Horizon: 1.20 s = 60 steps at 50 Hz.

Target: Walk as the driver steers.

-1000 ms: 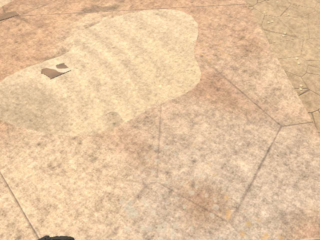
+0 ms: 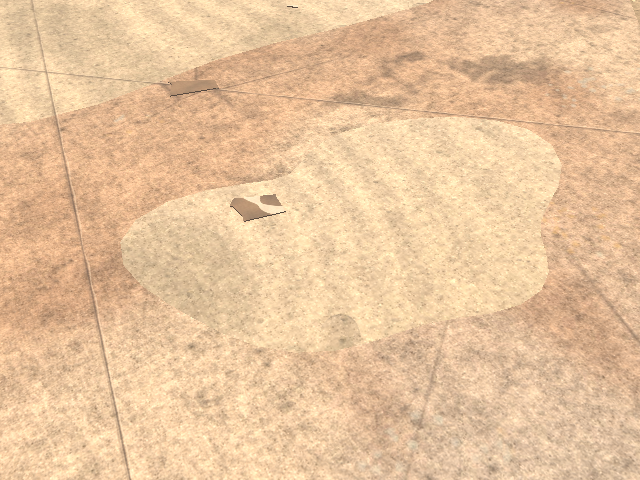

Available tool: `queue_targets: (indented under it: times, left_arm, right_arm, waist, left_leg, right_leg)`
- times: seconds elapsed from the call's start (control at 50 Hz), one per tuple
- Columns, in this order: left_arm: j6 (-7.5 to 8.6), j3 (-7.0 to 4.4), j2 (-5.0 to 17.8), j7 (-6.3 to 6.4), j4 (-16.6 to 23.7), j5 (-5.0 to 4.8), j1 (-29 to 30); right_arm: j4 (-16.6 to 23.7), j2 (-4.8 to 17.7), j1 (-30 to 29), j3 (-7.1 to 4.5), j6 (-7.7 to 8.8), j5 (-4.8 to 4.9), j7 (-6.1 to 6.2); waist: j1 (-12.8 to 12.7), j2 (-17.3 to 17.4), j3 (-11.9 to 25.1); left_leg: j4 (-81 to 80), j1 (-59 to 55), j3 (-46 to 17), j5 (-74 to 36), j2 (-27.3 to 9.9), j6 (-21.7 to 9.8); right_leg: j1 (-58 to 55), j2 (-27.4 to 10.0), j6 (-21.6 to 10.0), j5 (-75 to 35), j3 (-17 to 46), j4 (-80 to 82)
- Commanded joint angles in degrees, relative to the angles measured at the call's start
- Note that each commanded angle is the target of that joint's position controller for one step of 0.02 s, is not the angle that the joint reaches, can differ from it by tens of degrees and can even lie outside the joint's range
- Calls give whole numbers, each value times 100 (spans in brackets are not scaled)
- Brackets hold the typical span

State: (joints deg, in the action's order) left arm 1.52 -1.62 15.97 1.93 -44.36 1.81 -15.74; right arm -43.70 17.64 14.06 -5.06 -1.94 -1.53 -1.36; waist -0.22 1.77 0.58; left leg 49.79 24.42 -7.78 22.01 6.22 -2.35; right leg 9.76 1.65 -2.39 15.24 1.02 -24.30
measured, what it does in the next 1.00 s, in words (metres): walks ahead, turning left: left foot, then right foot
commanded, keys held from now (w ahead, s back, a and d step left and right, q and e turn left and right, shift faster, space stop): w+q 0.42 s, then w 0.58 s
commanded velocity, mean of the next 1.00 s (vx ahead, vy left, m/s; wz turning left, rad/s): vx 0.46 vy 0.00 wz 0.37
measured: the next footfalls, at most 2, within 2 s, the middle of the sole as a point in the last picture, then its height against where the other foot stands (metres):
left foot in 0.38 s outside the picture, level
right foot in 0.94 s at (289, 420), level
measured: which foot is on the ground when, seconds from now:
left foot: up 0.00-0.36, down 0.38-0.94, up 0.96-1.00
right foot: down 0.00-0.38, up 0.40-0.92, down 0.94-1.00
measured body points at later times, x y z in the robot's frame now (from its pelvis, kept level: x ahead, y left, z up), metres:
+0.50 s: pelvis +0.21 +0.09 -0.02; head +0.25 +0.10 +0.43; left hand +0.15 +0.35 -0.15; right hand +0.45 -0.11 -0.12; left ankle +0.25 +0.15 -0.74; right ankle +0.10 -0.08 -0.64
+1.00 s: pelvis +0.50 +0.16 -0.02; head +0.54 +0.16 +0.43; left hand +0.58 +0.45 -0.12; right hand +0.57 -0.10 -0.16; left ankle +0.28 +0.16 -0.68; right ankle +0.62 +0.13 -0.74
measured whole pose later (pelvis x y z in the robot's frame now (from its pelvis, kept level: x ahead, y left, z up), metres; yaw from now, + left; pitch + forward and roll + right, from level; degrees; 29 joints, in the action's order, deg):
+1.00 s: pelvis +0.50 +0.16 -0.02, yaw +22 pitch +1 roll +0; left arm 3.7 -1.1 14.0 -0.7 -43.4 2.2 -5.2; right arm -53.5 15.0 24.8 -1.5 3.4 -0.7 0.5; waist 2.7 0.6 -3.2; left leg 49.8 3.8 -3.0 27.1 6.1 -5.4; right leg 25.5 1.6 -5.3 8.1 -4.8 -33.0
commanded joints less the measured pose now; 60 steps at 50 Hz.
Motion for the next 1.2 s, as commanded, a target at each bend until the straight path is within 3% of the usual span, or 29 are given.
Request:
queue_targets:
  times: [0.02,0.18,0.28,0.3,0.34,0.36,0.38,0.4,0.42,0.44,0.46,0.48,0.5,0.52,0.56,0.64,0.72,0.82,0.88,0.92,0.94,0.96,0.98,1.0,1.02,1.04,1.08,1.12,1.2]
  left_arm:
    - [190,-185,739,3,321,-53,164]
    - [346,-223,655,-147,-119,-32,-831]
    - [343,-235,749,-125,-327,-30,-987]
    - [322,-239,784,-113,-376,-28,-1004]
    - [282,-258,946,-80,-457,-44,-1005]
    - [244,-275,1054,-63,-493,-51,-1028]
    - [216,-266,1080,-46,-472,-84,-982]
    - [227,-208,897,-71,-306,-56,-982]
    - [266,-69,202,-214,134,-57,-1075]
    - [310,-190,774,-222,249,-27,-365]
    - [346,-176,714,-237,319,-131,-151]
    - [389,-117,591,-232,234,-122,-245]
    - [340,-110,532,-236,136,-58,-358]
    - [237,-94,502,-256,51,27,-598]
    - [69,-101,421,-312,-40,89,-742]
    - [-11,-112,335,-375,157,72,73]
    - [21,-89,266,-409,375,34,889]
    - [76,-18,197,-443,650,-5,1767]
    - [129,-47,296,-412,598,-18,1494]
    - [177,-154,526,-289,228,-35,367]
    - [236,-220,674,-208,-33,28,-572]
    - [252,-360,1234,-104,-141,178,-1374]
    - [215,-430,1436,-174,-224,140,-1325]
    - [184,-346,994,-232,-193,-89,-815]
    - [193,-266,676,-255,-123,-129,-274]
    - [220,-209,450,-270,-124,-89,-27]
    - [284,-134,263,-249,-284,-102,-22]
    - [384,-153,338,-269,-449,-132,-243]
    - [419,-178,429,-280,-691,-157,-567]
  right_arm:
    - [352,558,-148,-119,162,-74,-165]
    - [751,272,-1230,36,115,-70,-360]
    - [1100,100,-1926,192,161,-79,-455]
    - [1126,97,-1916,206,163,-88,-444]
    - [1053,181,-1505,171,175,-115,-356]
    - [907,287,-910,112,206,-122,-297]
    - [607,446,78,15,263,-157,-223]
    - [365,889,981,-144,282,-187,-106]
    - [503,1482,748,-249,266,-104,-35]
    - [517,1386,955,-266,224,68,-10]
    - [361,1135,661,-192,229,58,46]
    - [307,780,458,-86,275,76,65]
    - [304,601,216,-20,332,68,79]
    - [308,469,57,38,377,82,81]
    - [194,403,169,85,515,114,50]
    - [-90,480,608,81,602,150,49]
    - [-295,454,985,114,634,156,73]
    - [-585,456,1444,164,643,82,169]
    - [-671,597,1274,162,639,30,246]
    - [-720,717,1147,146,635,-31,254]
    - [-712,708,1064,162,638,4,239]
    - [-492,331,1272,272,682,131,196]
    - [-575,106,1858,278,660,216,170]
    - [-560,520,1285,197,633,30,197]
    - [-467,454,940,209,657,40,153]
    - [-444,360,761,236,648,35,121]
    - [-490,224,867,268,513,-61,46]
    - [-498,101,835,296,431,-82,-15]
    - [-195,65,-146,331,392,-73,-53]
  waist:
    - [42,-906,-688]
    - [-403,-766,-711]
    - [-505,-831,-815]
    - [-469,-842,-785]
    - [-201,-944,-422]
    - [87,-958,-14]
    - [548,-810,574]
    - [894,-230,1208]
    - [392,1152,1661]
    - [838,356,1762]
    - [569,153,892]
    - [320,-90,361]
    - [81,-182,135]
    - [-115,-87,105]
    - [-220,-22,101]
    - [-26,56,-349]
    - [212,108,-443]
    - [462,121,-616]
    - [177,197,-503]
    - [-315,263,122]
    - [-770,117,631]
    - [-879,-668,1443]
    - [-496,-1593,1823]
    - [-390,-590,1037]
    - [-206,-400,322]
    - [-90,-271,5]
    - [151,-509,-191]
    - [208,-526,-199]
    - [76,-486,-511]
  left_leg:
    - [1058,1733,147,-561,-465,140]
    - [622,2360,512,-1290,-736,281]
    - [-803,1647,1237,-1278,-788,-8]
    - [-1048,1388,1388,-1124,-705,-128]
    - [-1342,422,1708,-698,-288,-418]
    - [-1456,-314,1761,-542,-39,-585]
    - [-1868,-1667,1598,-803,96,-780]
    - [-2156,-3192,346,13,-779,-1035]
    - [-2707,-4538,-2844,413,-2493,-1684]
    - [-3286,-4362,-3539,-231,-2626,-1793]
    - [-3257,-3689,-2424,-1101,-2463,-1662]
    - [-3318,-2829,-1752,-2119,-2198,-1504]
    - [-3389,-2283,-1239,-2662,-1888,-1333]
    - [-3501,-1883,-875,-2994,-1680,-1266]
    - [-3697,-1624,-555,-3403,-1530,-1255]
    - [-4113,-1698,-283,-3237,-1371,-1075]
    - [-4081,-2165,-85,-3664,-1295,-828]
    - [-3971,-2848,-83,-4211,-1500,-792]
    - [-3507,-3105,11,-5578,-1646,-710]
    - [-2191,-3134,128,-6846,-1542,-582]
    - [-990,-2499,296,-6119,-1356,-512]
    - [905,-1072,569,-3898,-859,-363]
    - [2528,520,542,861,200,-236]
    - [2703,931,57,425,-226,-346]
    - [2430,955,144,-80,-480,-339]
    - [2132,841,258,-317,-687,-329]
    - [1741,437,393,-464,-887,-196]
    - [1521,436,546,-603,-957,-83]
    - [578,1154,820,-1398,-1216,143]
  right_leg:
    - [-639,-1518,-555,1431,1657,1901]
    - [-1357,-1533,-610,-1055,197,1693]
    - [-1367,-1614,-499,-2275,-505,1448]
    - [-1411,-1621,-453,-2768,-654,1277]
    - [-1444,-1612,-346,-5144,-1010,357]
    - [-1405,-1625,-321,-6026,-1136,-560]
    - [-861,-1562,-208,-5703,-1275,-1826]
    - [417,-1389,-65,-3594,-1310,-3507]
    - [2707,-343,239,1541,-952,-5357]
    - [3112,-287,173,1161,109,-5791]
    - [3295,-593,113,474,109,-5590]
    - [2968,-769,95,190,34,-5065]
    - [2610,-898,117,169,44,-4693]
    - [2233,-949,159,211,47,-4473]
    - [2034,-921,218,187,-66,-4170]
    - [2757,-955,324,-690,-203,-3351]
    - [3035,-819,318,-1479,-294,-2337]
    - [2953,-523,91,-1643,-472,-1266]
    - [2168,-208,-206,-1049,-524,-806]
    - [807,169,-437,-577,-605,-572]
    - [-548,-97,-626,-828,-368,-263]
    - [-2180,-1576,-1054,-218,1431,-235]
    - [-2933,-2687,-1768,-578,3921,397]
    - [-2190,-2306,-1548,-142,3582,634]
    - [-1324,-2129,-1412,-190,2686,844]
    - [-796,-1843,-1246,-514,2127,1060]
    - [-132,-1461,-1027,-1136,1371,1334]
    - [-5,-1358,-1062,-1579,1050,1516]
    - [-115,-1157,-1047,-1769,569,1875]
